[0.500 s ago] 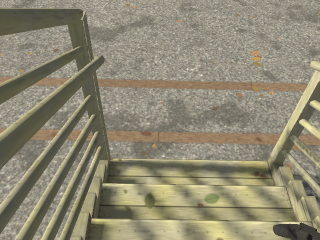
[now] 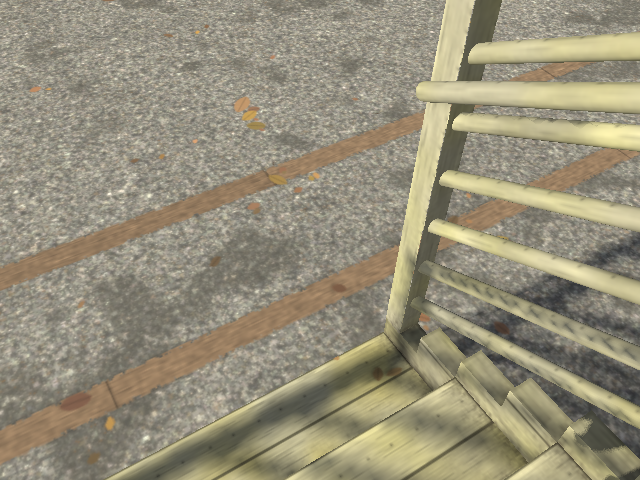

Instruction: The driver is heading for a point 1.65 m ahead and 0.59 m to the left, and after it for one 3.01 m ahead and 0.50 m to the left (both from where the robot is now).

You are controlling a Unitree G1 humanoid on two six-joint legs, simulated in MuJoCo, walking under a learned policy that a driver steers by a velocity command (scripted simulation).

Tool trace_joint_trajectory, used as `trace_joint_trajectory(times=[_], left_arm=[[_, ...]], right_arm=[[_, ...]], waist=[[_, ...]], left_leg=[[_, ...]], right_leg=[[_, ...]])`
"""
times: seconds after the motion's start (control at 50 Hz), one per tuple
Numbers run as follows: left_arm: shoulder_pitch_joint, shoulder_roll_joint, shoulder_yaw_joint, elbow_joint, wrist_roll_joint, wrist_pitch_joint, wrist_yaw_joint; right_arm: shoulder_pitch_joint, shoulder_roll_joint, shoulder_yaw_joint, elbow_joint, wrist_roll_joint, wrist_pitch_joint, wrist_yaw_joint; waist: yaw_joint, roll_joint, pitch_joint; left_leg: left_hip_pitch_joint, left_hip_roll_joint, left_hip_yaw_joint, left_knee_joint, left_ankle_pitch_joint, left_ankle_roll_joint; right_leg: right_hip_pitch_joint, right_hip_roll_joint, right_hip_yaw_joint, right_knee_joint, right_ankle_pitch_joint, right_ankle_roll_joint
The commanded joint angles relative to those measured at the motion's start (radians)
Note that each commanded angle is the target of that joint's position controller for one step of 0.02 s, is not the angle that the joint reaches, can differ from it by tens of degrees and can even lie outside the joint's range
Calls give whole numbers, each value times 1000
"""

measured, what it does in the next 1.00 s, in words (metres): goes down, turning left: right foot 0.17 m lower, then left foot 0.17 m lower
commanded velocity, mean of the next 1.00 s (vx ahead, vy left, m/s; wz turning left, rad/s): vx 0.16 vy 0.00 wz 0.55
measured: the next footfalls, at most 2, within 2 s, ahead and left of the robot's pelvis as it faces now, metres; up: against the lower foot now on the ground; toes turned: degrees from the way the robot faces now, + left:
right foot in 0.02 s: +0.14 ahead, +0.00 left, -0.17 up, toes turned -11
left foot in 0.48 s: +0.41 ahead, +0.22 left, -0.34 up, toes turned +14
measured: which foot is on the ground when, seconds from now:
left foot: down 0.00-0.00, up 0.02-0.46, down 0.48-0.88, up 0.90-1.00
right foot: up 0.00-0.00, down 0.02-0.48, up 0.50-0.82, down 0.84-1.00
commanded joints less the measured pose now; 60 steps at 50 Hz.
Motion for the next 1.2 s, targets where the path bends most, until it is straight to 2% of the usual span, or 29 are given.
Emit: trace_joint_trajectory(times=[0.02, 0.04, 0.06, 0.08, 0.12, 0.14, 0.16, 0.18, 0.28, 0.34, 0.44, 0.46, 0.48, 0.5, 0.52, 0.54, 0.56, 0.62, 0.68, 0.8, 0.82, 0.84, 0.88, 0.9, 0.92, 0.96, 1.0, 1.08, 1.2], left_arm=[[411, 118, 51, 112, 25, 31, 18], [799, 212, 53, 318, 141, -56, 8], [797, 177, 40, 285, 96, -84, -4], [580, 181, 35, 246, 69, -105, -20], [197, 55, -22, 92, 60, -132, -35], [38, 151, 12, 104, -73, -86, 4], [66, 51, -42, 49, 104, -107, -46], [115, 94, -19, 81, 119, -121, -55], [512, 41, -56, 212, 59, -96, 73], [451, 17, -65, 143, 85, -75, 55], [468, 165, -6, 124, 47, -72, 99], [435, 198, -6, 103, 85, -76, 79], [370, 140, -19, 105, 94, -71, 27], [525, -31, -76, 84, 98, -76, -37], [235, 35, -65, -69, 17, -91, -55], [26, 99, -42, -195, -43, -114, -49], [9, 120, -35, -221, -39, -108, -13], [286, 48, -61, -158, 15, -61, 45], [274, 102, -42, -176, 31, -30, 10], [365, 159, 9, -164, 17, -48, 38], [372, 168, 21, -183, -4, -42, 53], [180, 159, 16, -240, -27, -37, 62], [195, 268, 44, -233, -56, -39, 71], [240, 248, 51, -244, 15, -48, 52], [294, 242, 50, -188, 58, -57, 30], [145, 193, 42, -186, 9, -47, 9], [36, 177, 32, -205, -14, -47, 22], [45, 208, 20, -203, 2, -74, 55], [-15, 235, -2, -161, -11, -79, -21]], right_arm=[[-235, -179, -55, -82, -64, 59, -42], [-79, -118, 3, -197, -255, 39, 73], [-187, -58, 16, -314, -160, 11, 110], [-332, -87, 23, -371, -57, 10, 104], [-225, -157, 7, -324, -86, 10, 57], [-206, -164, -14, -254, -86, 75, -3], [-180, -57, 18, -237, -114, 71, 53], [5, -19, 26, -129, -109, 72, 92], [-543, -80, 10, -239, -65, 39, 114], [-519, -50, 13, -227, -89, 58, 106], [-511, -129, -28, -177, -93, 58, 83], [-321, -136, -48, -124, -103, 41, 71], [-48, -239, -92, -43, -104, 23, 57], [140, -362, -114, -41, -132, 54, 21], [187, -385, -121, -51, -134, 38, 32], [108, -329, -114, -104, -131, 13, 26], [-52, -301, -94, -140, -118, 12, 37], [-364, -182, -44, -238, -91, -4, 77], [-380, -245, -37, -293, -42, -53, 43], [-326, -271, -60, -350, -116, -5, 66], [-339, -282, -71, -352, -110, -6, 70], [-262, -248, -75, -305, -36, -2, 74], [-215, -110, -17, -389, -54, 5, 88], [-301, -142, -20, -417, -50, 17, 79], [-331, -162, -29, -423, -64, 41, 48], [-312, -238, -49, -362, -62, 78, 20], [-341, -187, -22, -389, -100, 82, 39], [-366, -190, -17, -376, -88, 86, 87], [-287, -163, -16, -285, -68, 71, 120]], waist=[[323, 5, 15], [254, -210, -66], [274, -1, -277], [224, 130, -169], [16, 172, -40], [-82, 236, 80], [-121, -17, 129], [-155, 38, 92], [114, 45, -11], [78, 33, 34], [129, 81, 105], [39, 78, 14], [-86, 107, -54], [-61, 377, -451], [-197, 275, -472], [-217, 113, -311], [-107, -19, -195], [198, 90, 66], [161, 97, -32], [130, 140, -108], [143, 105, -93], [67, 66, -51], [15, -181, -363], [121, -110, -277], [136, -11, -147], [73, 37, -85], [15, 32, -127], [26, 12, -129], [-2, -45, -130]], left_leg=[[-547, -13, -114, 653, 304, 86], [-748, -91, -254, 797, 11, -53], [-930, -48, -420, 654, 24, -109], [-1044, -7, -408, 549, -9, -84], [-711, 62, -366, 13, 313, -7], [-439, -67, -358, -164, 426, -16], [-254, 43, -334, -193, 581, -3], [-75, -38, -279, -61, 687, -23], [-644, 58, -382, -694, 1000, -2], [-403, 15, -302, -669, 1010, 22], [-323, -90, -147, -921, 846, 53], [9, -182, -12, -853, 895, 56], [304, -95, -193, -1006, 1153, 186], [882, 200, -506, -595, 2012, 588], [969, 251, -631, -587, 2170, 599], [814, 306, -684, -625, 1868, 534], [498, 288, -639, -702, 1615, 479], [-466, 102, -511, -901, 1320, 415], [-538, -38, -473, -916, 1204, 366], [-318, 23, -718, -556, 1306, 321], [-305, 63, -776, -492, 1369, 325], [-182, 44, -816, -535, 1174, 322], [-492, -191, -570, -222, 577, 141], [-859, -308, -458, -1, -81, 26], [-990, -227, -490, 118, -78, -32], [-922, -149, -477, 217, 131, -87], [-778, -139, -379, 290, 285, -98], [-657, -109, -310, 106, 493, -69], [-296, -75, -208, -380, 527, -92]], right_leg=[[784, -104, 243, -417, -46, -151], [1097, -139, 293, -84, 456, -215], [1254, -468, 574, 63, 681, -399], [1073, -520, 551, -11, 640, -369], [356, -360, 314, -168, 210, -218], [77, -358, 376, -259, 224, -190], [-283, -322, 216, -287, 39, -170], [-314, -270, 139, -185, 49, -142], [341, -322, 197, 97, -396, 37], [132, -314, 177, 101, -502, 16], [282, -280, 114, 342, -370, 137], [136, -252, 35, 512, -250, 136], [-30, -269, 89, 776, -351, 174], [-336, -53, 3, 1556, -1420, 313], [-653, -36, 150, 1756, -1451, 324], [-817, -80, 234, 1579, -1419, 329], [-726, -122, 236, 1366, -1333, 285], [-232, -198, 240, 1034, -993, 213], [0, -123, 196, 531, -663, 250], [127, -53, 213, 462, -827, 233], [136, -40, 225, 390, -854, 221], [33, -50, 257, -40, -809, 185], [661, -333, 568, -67, 248, -250], [784, -505, 777, -99, 580, -416], [666, -571, 861, -130, 487, -404], [436, -426, 598, -110, 294, -226], [253, -302, 433, -147, 186, -137], [210, -205, 215, -173, -24, -60], [148, -208, 178, 32, -51, 54]])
